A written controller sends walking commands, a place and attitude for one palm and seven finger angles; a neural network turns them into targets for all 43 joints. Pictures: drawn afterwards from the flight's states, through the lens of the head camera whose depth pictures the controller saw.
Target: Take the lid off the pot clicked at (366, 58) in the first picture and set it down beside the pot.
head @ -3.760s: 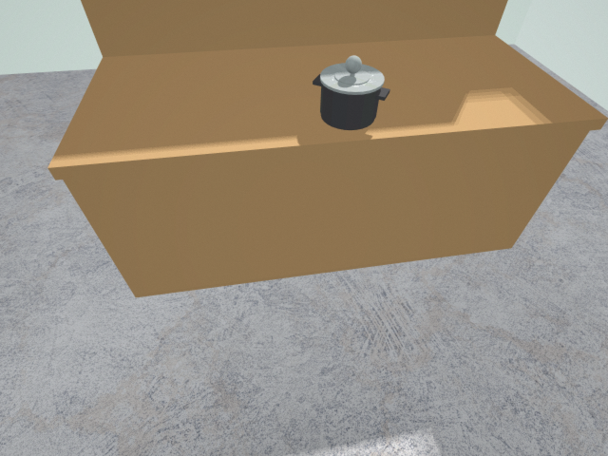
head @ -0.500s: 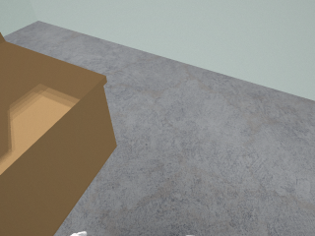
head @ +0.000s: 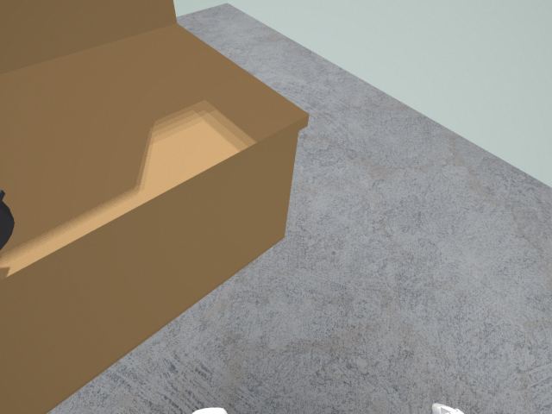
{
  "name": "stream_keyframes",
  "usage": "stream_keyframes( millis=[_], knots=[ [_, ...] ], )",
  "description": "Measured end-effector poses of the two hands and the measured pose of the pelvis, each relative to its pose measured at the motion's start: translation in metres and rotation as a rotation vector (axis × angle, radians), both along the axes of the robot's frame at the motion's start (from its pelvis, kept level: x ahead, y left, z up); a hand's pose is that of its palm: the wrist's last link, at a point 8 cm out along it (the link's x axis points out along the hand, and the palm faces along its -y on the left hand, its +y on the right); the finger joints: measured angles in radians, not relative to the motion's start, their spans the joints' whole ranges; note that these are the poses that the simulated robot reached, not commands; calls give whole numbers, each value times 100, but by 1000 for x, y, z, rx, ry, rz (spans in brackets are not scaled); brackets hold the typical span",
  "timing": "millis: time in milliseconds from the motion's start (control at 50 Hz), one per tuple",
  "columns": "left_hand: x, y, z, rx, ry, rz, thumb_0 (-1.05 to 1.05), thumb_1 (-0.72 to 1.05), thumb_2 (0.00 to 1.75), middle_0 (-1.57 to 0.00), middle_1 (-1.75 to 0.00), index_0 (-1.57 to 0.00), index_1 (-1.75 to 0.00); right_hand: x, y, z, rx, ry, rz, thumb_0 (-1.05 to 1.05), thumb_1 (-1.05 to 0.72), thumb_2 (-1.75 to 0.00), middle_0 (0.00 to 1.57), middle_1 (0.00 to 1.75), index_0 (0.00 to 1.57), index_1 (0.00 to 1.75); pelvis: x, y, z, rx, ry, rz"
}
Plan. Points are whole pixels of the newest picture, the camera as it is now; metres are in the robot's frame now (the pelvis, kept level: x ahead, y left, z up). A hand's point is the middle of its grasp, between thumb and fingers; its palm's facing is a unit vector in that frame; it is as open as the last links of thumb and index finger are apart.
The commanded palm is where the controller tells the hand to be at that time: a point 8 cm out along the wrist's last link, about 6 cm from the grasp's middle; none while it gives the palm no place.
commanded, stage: turn to face it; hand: left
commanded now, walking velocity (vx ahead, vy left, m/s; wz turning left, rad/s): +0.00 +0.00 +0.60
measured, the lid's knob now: out of the picture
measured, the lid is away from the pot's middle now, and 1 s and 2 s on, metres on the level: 0.00 0.00 0.00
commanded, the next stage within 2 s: take the last steps up to it in 1.36 s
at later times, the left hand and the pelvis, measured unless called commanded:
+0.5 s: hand out of the picture +0.03 +0.20 -0.13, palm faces +0.33 -0.90 -0.30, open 7.3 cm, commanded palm none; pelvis +0.00 -0.03 +0.01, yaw +19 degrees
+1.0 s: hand out of the picture -0.10 +0.22 -0.17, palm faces +0.61 -0.75 -0.24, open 7.4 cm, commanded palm none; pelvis -0.01 +0.01 +0.01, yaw +35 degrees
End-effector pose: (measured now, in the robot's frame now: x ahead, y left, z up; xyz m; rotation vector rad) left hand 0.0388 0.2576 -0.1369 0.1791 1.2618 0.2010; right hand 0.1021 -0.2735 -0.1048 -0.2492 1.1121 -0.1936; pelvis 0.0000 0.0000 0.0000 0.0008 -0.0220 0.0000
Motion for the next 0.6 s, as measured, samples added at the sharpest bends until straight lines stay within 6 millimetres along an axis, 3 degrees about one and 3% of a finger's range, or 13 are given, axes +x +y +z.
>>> stream_keyframes(
  millis=[80,220,340,460,600],
  knots=[
    [-29,25,-7,14,74,76,1,91,90,-20,-30,-20,-30,23,17,10,-27,-38,76,1,-91,-90,20,30,20,30,-2,8,0,-4,1,35],
    [-37,31,14,11,26,148,1,91,90,-20,-30,-20,-30,27,37,15,-8,21,149,1,-91,-90,20,30,20,30,-2,11,16,-21,15,124],
    [-30,18,26,36,-28,191,1,91,90,-20,-30,-20,-30,27,40,0,45,65,187,1,-91,-90,20,30,21,30,0,-1,17,-13,24,199],
    [-27,-9,35,80,-105,238,1,91,90,-20,-30,-20,-30,32,24,-25,88,115,220,1,-91,-90,20,30,21,30,3,-25,8,-3,21,283],
    [-51,-34,46,67,-105,332,1,91,90,-20,-30,-21,-30,51,20,-17,83,150,309,1,-91,-90,20,30,20,30,9,-32,20,22,6,395]
  ],
)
